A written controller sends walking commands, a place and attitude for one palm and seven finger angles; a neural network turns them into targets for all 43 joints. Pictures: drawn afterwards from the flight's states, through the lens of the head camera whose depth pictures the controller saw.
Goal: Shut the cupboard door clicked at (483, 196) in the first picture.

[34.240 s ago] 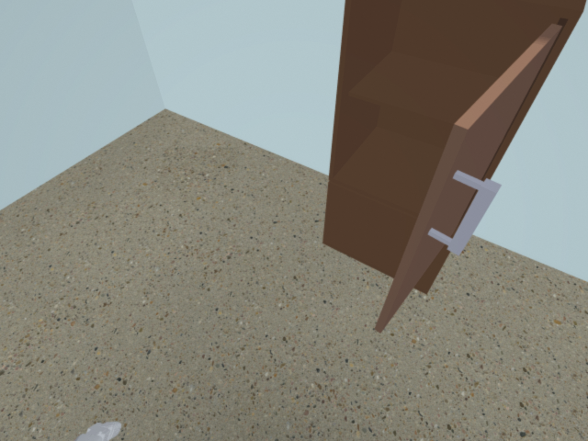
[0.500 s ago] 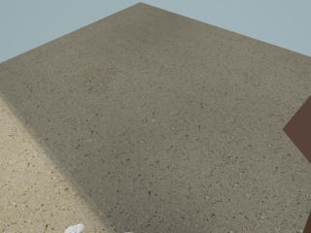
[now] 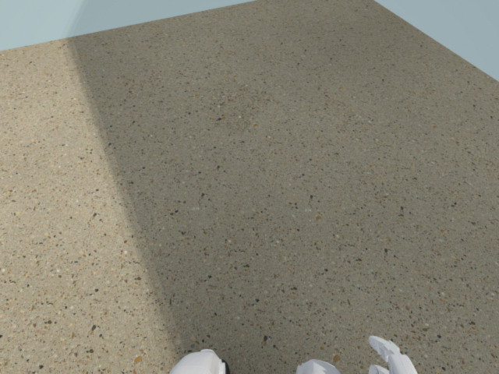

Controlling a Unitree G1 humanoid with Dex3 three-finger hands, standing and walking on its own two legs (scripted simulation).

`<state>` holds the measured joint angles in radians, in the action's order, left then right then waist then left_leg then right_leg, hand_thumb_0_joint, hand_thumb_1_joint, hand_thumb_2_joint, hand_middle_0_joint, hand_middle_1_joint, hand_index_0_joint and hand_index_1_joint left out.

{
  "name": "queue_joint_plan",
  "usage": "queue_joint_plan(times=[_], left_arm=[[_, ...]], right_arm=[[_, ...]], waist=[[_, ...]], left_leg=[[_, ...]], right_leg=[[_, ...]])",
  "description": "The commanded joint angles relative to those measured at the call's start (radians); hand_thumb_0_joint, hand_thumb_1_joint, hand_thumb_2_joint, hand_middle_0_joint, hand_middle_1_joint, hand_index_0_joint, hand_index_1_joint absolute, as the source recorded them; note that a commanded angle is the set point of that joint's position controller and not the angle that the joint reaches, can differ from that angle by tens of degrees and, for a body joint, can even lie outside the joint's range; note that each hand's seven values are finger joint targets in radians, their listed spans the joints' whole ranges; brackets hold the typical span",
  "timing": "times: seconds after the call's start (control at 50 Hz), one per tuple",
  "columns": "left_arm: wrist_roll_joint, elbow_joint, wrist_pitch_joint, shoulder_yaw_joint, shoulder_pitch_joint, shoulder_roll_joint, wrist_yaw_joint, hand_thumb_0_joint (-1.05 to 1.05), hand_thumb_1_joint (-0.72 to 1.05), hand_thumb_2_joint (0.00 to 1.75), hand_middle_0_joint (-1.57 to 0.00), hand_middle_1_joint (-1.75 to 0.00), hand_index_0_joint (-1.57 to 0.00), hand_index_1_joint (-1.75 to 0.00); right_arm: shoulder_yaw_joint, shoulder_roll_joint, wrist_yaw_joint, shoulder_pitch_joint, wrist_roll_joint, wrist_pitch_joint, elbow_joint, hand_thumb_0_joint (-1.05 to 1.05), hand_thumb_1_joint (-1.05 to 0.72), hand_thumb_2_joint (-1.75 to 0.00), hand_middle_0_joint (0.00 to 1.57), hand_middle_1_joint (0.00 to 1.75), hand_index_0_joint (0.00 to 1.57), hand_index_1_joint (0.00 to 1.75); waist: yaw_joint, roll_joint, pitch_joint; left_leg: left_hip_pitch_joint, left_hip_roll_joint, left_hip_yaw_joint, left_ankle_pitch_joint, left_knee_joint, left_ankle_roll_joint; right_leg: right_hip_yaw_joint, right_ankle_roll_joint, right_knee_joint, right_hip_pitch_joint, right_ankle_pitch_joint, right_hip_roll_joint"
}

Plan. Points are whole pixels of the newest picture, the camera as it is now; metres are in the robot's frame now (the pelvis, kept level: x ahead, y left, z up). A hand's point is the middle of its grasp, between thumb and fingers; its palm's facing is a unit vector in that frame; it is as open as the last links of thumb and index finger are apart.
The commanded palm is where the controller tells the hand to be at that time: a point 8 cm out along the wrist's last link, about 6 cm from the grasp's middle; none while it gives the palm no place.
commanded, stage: turn to face it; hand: left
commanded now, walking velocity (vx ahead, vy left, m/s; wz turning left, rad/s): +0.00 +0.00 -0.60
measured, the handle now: out of the picture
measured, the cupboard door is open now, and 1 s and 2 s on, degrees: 55 55 55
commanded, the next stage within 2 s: none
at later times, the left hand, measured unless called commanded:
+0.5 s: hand (180, 313) +0.22 +0.15 -0.15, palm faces -0.14 -0.96 -0.22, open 7.3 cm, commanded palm none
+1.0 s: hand (202, 242) +0.36 +0.13 -0.13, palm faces -0.49 -0.83 -0.27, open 7.4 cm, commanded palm none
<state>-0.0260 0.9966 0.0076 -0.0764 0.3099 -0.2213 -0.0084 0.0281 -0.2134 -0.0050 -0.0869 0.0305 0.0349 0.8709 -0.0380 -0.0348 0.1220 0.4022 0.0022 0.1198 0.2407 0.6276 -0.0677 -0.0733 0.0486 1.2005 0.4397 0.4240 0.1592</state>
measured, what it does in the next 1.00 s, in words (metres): walks ahead, turning right: right foot, then left foot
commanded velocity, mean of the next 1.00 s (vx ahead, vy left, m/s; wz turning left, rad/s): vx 0.00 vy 0.00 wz -0.60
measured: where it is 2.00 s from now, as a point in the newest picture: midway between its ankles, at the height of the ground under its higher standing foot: (247, 372)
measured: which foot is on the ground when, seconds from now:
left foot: down 0.00-0.28, up 0.30-0.62, down 0.64-1.00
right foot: up 0.00-0.24, down 0.26-0.64, up 0.66-1.00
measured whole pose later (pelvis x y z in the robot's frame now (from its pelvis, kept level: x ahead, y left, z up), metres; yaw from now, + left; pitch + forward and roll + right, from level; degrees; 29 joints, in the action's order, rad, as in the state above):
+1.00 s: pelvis +0.15 +0.00 +0.01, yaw -32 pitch +0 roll -1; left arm -0.02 0.86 0.07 -0.09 0.14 -0.26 -0.04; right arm 0.04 -0.23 0.02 -0.23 0.03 -0.02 0.91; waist 0.01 0.04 0.08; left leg 0.23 -0.16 0.22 0.32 0.57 0.03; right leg -0.07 0.03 0.68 0.32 0.34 0.03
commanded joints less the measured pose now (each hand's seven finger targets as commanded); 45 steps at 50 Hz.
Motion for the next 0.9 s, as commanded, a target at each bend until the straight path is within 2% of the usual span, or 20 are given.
queue_joint_plan(times=[0.0, 0.08, 0.16, 0.2, 0.22, 0.24, 0.26, 0.28, 0.3, 0.34, 0.38, 0.52, 0.58, 0.6, 0.62, 0.64, 0.7, 0.74, 0.82, 0.88], left_arm=[[-0.005, -0.061, -0.017, 0.007, 0.06, -0.016, 0.002, 0.0, 0.9, 0.9, -0.2, -0.3, -0.2, -0.3], [0.002, -0.051, -0.002, 0.027, 0.006, 0.005, 0.009, 0.0, 0.9, 0.9, -0.2, -0.3, -0.2, -0.3], [-0.001, -0.064, 0.007, 0.012, -0.009, -0.02, 0.004, 0.0, 0.9, 0.9, -0.2, -0.3, -0.2, -0.3], [-0.002, -0.065, 0.007, -0.003, 0.019, -0.044, 0.001, 0.0, 0.9, 0.9, -0.2, -0.3, -0.2, -0.3], [-0.004, -0.061, -0.001, -0.012, 0.05, -0.08, 0.001, 0.0, 0.9, 0.9, -0.2, -0.3, -0.2, -0.3], [-0.013, -0.065, -0.015, -0.024, 0.076, -0.151, 0.008, 0.0, 0.9, 0.9, -0.2, -0.3, -0.2, -0.3], [-0.002, -0.057, -0.02, -0.029, 0.12, -0.202, 0.012, 0.0, 0.9, 0.9, -0.2, -0.3, -0.2, -0.3], [0.005, -0.065, -0.022, -0.035, 0.095, -0.19, 0.026, 0.0, 0.9, 0.9, -0.2, -0.3, -0.2, -0.3], [0.004, -0.078, -0.018, -0.037, 0.037, -0.174, 0.034, 0.0, 0.9, 0.9, -0.2, -0.3, -0.2, -0.3], [0.007, -0.104, -0.011, -0.036, -0.031, -0.14, 0.042, 0.0, 0.9, 0.9, -0.2, -0.3, -0.2, -0.3], [0.003, -0.114, -0.012, -0.036, -0.051, -0.125, 0.04, 0.0, 0.9, 0.9, -0.2, -0.3, -0.2, -0.3], [-0.004, -0.13, 0.008, -0.053, -0.072, -0.172, 0.024, 0.0, 0.9, 0.9, -0.2, -0.3, -0.2, -0.3], [0.006, -0.158, 0.022, -0.051, -0.137, -0.158, 0.018, 0.0, 0.9, 0.9, -0.2, -0.3, -0.2, -0.3], [0.015, -0.178, 0.026, -0.039, -0.128, -0.107, 0.013, 0.0, 0.9, 0.9, -0.2, -0.3, -0.2, -0.3], [0.018, -0.202, 0.026, -0.03, -0.114, -0.072, 0.003, 0.0, 0.9, 0.9, -0.2, -0.3, -0.2, -0.3], [0.006, -0.22, 0.024, -0.031, -0.142, -0.111, -0.002, 0.0, 0.9, 0.9, -0.2, -0.3, -0.2, -0.3], [0.004, -0.182, 0.042, -0.045, -0.125, -0.106, -0.021, 0.0, 0.9, 0.9, -0.2, -0.3, -0.2, -0.3], [0.005, -0.178, 0.051, -0.037, -0.115, -0.09, -0.028, 0.0, 0.9, 0.9, -0.2, -0.3, -0.2, -0.3], [0.006, -0.209, 0.054, -0.025, -0.188, -0.077, -0.032, 0.0, 0.9, 0.9, -0.2, -0.3, -0.2, -0.3], [0.005, -0.218, 0.05, -0.02, -0.197, -0.078, -0.033, 0.0, 0.9, 0.9, -0.2, -0.3, -0.2, -0.3]], right_arm=[[0.025, -0.121, 0.03, -0.142, -0.003, 0.02, 0.02, 0.0, -0.9, -0.9, 0.2, 0.3, 0.2, 0.3], [0.019, -0.093, 0.031, -0.149, -0.003, 0.011, 0.071, 0.0, -0.9, -0.9, 0.2, 0.3, 0.2, 0.3], [0.034, -0.114, 0.034, -0.116, -0.003, -0.01, 0.082, 0.0, -0.9, -0.9, 0.2, 0.3, 0.2, 0.3], [0.038, -0.124, 0.035, -0.101, -0.005, -0.025, 0.078, 0.0, -0.9, -0.9, 0.2, 0.3, 0.2, 0.3], [0.037, -0.113, 0.033, -0.097, -0.01, -0.028, 0.074, 0.0, -0.9, -0.9, 0.2, 0.3, 0.2, 0.3], [0.037, -0.073, 0.026, -0.118, -0.017, -0.029, 0.061, 0.0, -0.9, -0.9, 0.2, 0.3, 0.2, 0.3], [0.032, -0.054, 0.026, -0.117, -0.019, -0.038, 0.042, 0.0, -0.9, -0.9, 0.2, 0.3, 0.2, 0.3], [0.031, -0.072, 0.035, -0.115, -0.017, -0.048, 0.039, 0.0, -0.9, -0.9, 0.2, 0.3, 0.2, 0.3], [0.036, -0.088, 0.037, -0.101, -0.02, -0.047, 0.039, 0.0, -0.9, -0.9, 0.2, 0.3, 0.2, 0.3], [0.033, -0.078, 0.033, -0.097, -0.021, -0.047, 0.047, 0.0, -0.9, -0.9, 0.2, 0.3, 0.2, 0.3], [0.027, -0.051, 0.03, -0.104, -0.016, -0.056, 0.044, 0.0, -0.9, -0.9, 0.2, 0.3, 0.2, 0.3], [0.032, -0.054, 0.033, -0.088, -0.024, -0.053, -0.007, 0.0, -0.9, -0.9, 0.2, 0.3, 0.2, 0.3], [0.037, -0.084, 0.041, -0.192, -0.025, -0.036, 0.011, 0.0, -0.9, -0.9, 0.2, 0.3, 0.2, 0.3], [0.047, -0.155, 0.045, -0.211, -0.015, -0.025, 0.008, 0.0, -0.9, -0.9, 0.2, 0.3, 0.2, 0.3], [0.063, -0.248, 0.048, -0.213, -0.001, -0.026, -0.015, 0.0, -0.9, -0.9, 0.2, 0.3, 0.2, 0.3], [0.061, -0.255, 0.045, -0.203, 0.001, -0.032, -0.036, 0.0, -0.9, -0.9, 0.2, 0.3, 0.2, 0.3], [0.044, -0.193, 0.051, -0.1, 0.007, -0.026, -0.054, 0.0, -0.9, -0.9, 0.2, 0.3, 0.2, 0.3], [0.041, -0.177, 0.053, -0.095, 0.003, -0.025, -0.054, 0.0, -0.9, -0.9, 0.2, 0.3, 0.2, 0.3], [0.053, -0.193, 0.045, -0.173, 0.003, -0.028, -0.019, 0.0, -0.9, -0.9, 0.2, 0.3, 0.2, 0.3], [0.062, -0.212, 0.038, -0.175, 0.004, -0.033, -0.011, 0.0, -0.9, -0.9, 0.2, 0.3, 0.2, 0.3]], waist=[[0.036, 0.121, -0.189], [0.026, 0.106, -0.131], [0.011, 0.158, -0.08], [-0.011, 0.108, -0.069], [-0.025, 0.041, -0.079], [-0.03, -0.152, -0.095], [-0.041, -0.242, -0.126], [-0.025, -0.239, -0.182], [-0.011, -0.212, -0.187], [0.016, -0.072, -0.232], [0.028, -0.055, -0.24], [0.019, -0.125, -0.204], [0.079, -0.081, -0.21], [0.083, 0.109, -0.213], [0.082, 0.348, -0.19], [0.089, 0.255, -0.149], [0.027, 0.203, -0.114], [0.025, 0.205, -0.133], [0.066, 0.195, -0.137], [0.072, 0.237, -0.138]], left_leg=[[-0.228, -0.274, -0.252, -0.216, -0.351, -0.108], [-0.179, -0.259, -0.136, -0.328, -0.35, -0.092], [-0.152, -0.286, -0.082, -0.272, -0.274, -0.075], [-0.115, -0.269, -0.052, -0.176, -0.181, -0.035], [-0.089, -0.215, -0.015, -0.088, -0.077, 0.005], [0.02, -0.093, 0.066, 0.122, 0.138, 0.066], [0.102, 0.005, 0.028, 0.439, 0.375, 0.1], [0.141, -0.025, -0.104, 0.408, 0.475, 0.102], [0.185, -0.035, -0.134, 0.339, 0.539, 0.111], [0.158, -0.069, -0.142, 0.229, 0.522, 0.124], [0.107, -0.063, -0.123, 0.196, 0.429, 0.133], [-0.015, -0.018, -0.102, 0.163, 0.096, 0.134], [-0.282, -0.03, -0.093, -0.019, -0.193, 0.123], [-0.374, -0.191, -0.261, 0.002, -0.313, 0.073], [-0.375, -0.437, -0.489, -0.058, -0.389, -0.042], [-0.26, -0.506, -0.524, -0.047, -0.381, -0.117], [-0.223, -0.363, -0.269, -0.306, -0.326, -0.08], [-0.264, -0.317, -0.159, -0.375, -0.297, -0.058], [-0.304, -0.345, -0.104, -0.41, -0.279, -0.062], [-0.292, -0.362, -0.074, -0.413, -0.251, -0.059]], right_leg=[[0.046, -0.005, -0.127, 0.088, -0.1, -0.016], [0.027, -0.019, -0.369, -0.039, -0.176, -0.068], [0.001, -0.032, -0.509, -0.145, -0.22, -0.111], [-0.002, -0.042, -0.608, -0.232, -0.284, -0.124], [0.072, -0.06, -0.684, -0.283, -0.393, -0.086], [0.321, -0.137, -0.791, -0.344, -0.591, 0.08], [0.508, -0.269, -0.89, -0.373, -0.744, 0.227], [0.568, -0.306, -0.908, -0.386, -0.713, 0.218], [0.542, -0.311, -0.895, -0.412, -0.692, 0.188], [0.398, -0.28, -0.855, -0.402, -0.68, 0.12], [0.342, -0.255, -0.855, -0.349, -0.66, 0.082], [0.406, -0.229, -0.832, -0.269, -0.568, 0.033], [0.382, -0.14, -0.757, -0.083, -0.39, -0.039], [0.304, -0.09, -0.643, 0.054, -0.187, -0.145], [0.137, -0.035, -0.402, 0.167, 0.149, -0.241], [0.126, -0.026, -0.231, 0.142, 0.18, -0.186], [0.108, -0.002, -0.028, 0.138, 0.05, -0.146], [0.069, 0.009, -0.068, 0.124, 0.006, -0.137], [0.027, 0.006, -0.252, 0.06, -0.006, -0.125], [-0.007, -0.011, -0.368, -0.013, 0.0, -0.139]])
